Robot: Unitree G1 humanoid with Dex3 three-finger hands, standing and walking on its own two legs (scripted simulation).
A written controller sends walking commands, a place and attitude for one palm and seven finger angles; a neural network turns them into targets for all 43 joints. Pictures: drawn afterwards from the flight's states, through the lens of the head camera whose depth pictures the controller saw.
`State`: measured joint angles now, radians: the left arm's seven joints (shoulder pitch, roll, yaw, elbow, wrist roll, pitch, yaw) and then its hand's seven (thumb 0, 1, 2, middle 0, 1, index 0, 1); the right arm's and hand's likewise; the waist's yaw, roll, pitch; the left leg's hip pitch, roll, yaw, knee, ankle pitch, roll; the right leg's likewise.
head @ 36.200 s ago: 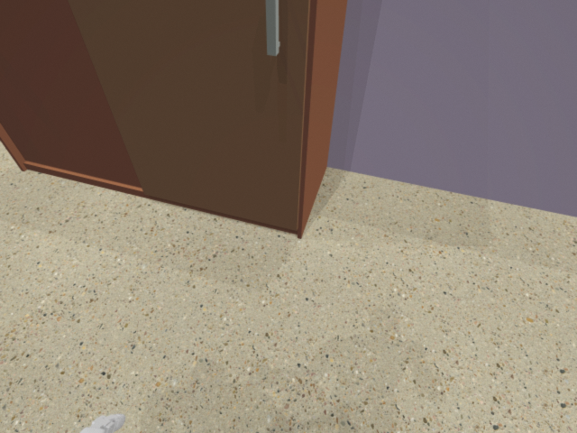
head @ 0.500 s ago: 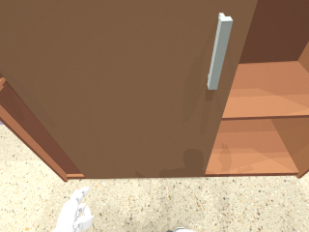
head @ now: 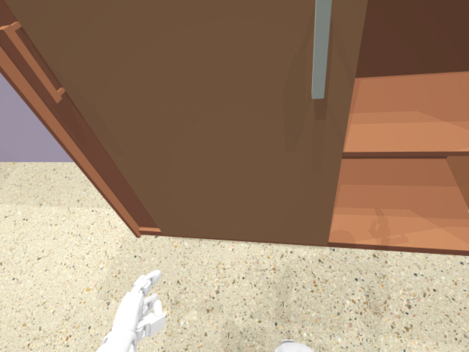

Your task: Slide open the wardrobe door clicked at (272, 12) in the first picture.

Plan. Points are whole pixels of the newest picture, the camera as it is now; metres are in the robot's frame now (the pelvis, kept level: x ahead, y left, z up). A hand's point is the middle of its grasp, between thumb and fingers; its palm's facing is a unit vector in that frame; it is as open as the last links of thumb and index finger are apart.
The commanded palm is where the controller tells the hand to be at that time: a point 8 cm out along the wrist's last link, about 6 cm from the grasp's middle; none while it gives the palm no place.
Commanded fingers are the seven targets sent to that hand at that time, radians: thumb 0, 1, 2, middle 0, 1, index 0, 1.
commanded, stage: stop stepping back and stand still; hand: right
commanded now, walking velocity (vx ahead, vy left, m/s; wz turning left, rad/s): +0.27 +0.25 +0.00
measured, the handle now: (320, 46) +0.64 -0.18 +0.19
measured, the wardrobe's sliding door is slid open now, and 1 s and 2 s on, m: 0.60 0.60 0.60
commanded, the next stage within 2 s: let the arm hang, fingers relaxed in 1.64 s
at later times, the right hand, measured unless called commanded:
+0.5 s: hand out of the picture +0.08 -0.39 +0.20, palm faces +0.46 +0.87 -0.17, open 7.4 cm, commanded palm +0.00 -0.42 +0.20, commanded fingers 0.00 -0.90 -0.90 0.20 0.30 0.20 0.30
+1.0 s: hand out of the picture +0.08 -0.43 +0.18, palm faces +0.47 +0.82 -0.32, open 7.4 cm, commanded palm -0.02 -0.47 +0.20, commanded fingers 0.00 -0.90 -0.90 0.20 0.30 0.20 0.30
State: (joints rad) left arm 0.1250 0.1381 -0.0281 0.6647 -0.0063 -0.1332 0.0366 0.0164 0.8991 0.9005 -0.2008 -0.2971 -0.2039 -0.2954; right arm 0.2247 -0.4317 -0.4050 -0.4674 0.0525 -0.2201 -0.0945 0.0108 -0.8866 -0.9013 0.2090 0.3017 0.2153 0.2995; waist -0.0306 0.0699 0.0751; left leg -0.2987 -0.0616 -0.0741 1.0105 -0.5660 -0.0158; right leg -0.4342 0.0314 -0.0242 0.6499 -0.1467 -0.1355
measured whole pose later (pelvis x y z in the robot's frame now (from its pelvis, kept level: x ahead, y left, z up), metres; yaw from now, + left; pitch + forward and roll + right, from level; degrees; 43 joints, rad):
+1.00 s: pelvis -0.15 -0.16 +0.01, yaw -3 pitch -3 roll +0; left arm 0.14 0.16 0.01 0.61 -0.01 -0.15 0.04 0.02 0.90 0.90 -0.20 -0.30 -0.20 -0.29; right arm 0.36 -0.38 -0.39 -0.52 0.04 -0.16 -0.17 0.02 -0.89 -0.90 0.20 0.30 0.21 0.30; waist 0.00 0.08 0.10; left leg -0.34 0.01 0.00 0.95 -0.49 -0.01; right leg -0.32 -0.03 -0.03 0.66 -0.30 -0.01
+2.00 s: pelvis -0.12 -0.19 +0.01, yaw -3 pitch +0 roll +0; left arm 0.18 0.26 0.00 0.83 0.03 0.01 0.00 0.01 0.90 0.90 -0.20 -0.30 -0.20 -0.29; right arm 0.29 -0.19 0.03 0.74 -0.03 0.07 0.01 0.01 -0.91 -0.90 0.20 0.30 0.20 0.30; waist 0.02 0.02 0.02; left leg -0.29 0.06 0.05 0.61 -0.32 -0.03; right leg -0.33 0.01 -0.04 0.60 -0.28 -0.03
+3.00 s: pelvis -0.11 -0.20 +0.02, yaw -3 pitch +1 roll +1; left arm 0.23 0.17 0.01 1.08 0.02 0.01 0.03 0.01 0.92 0.90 -0.20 -0.30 -0.20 -0.29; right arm 0.25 -0.16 -0.01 1.11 -0.02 0.00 -0.02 0.00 -0.91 -0.90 0.20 0.30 0.20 0.30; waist 0.00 0.00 0.05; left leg -0.22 0.06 0.05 0.44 -0.23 -0.04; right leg -0.27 0.03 -0.03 0.46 -0.21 -0.05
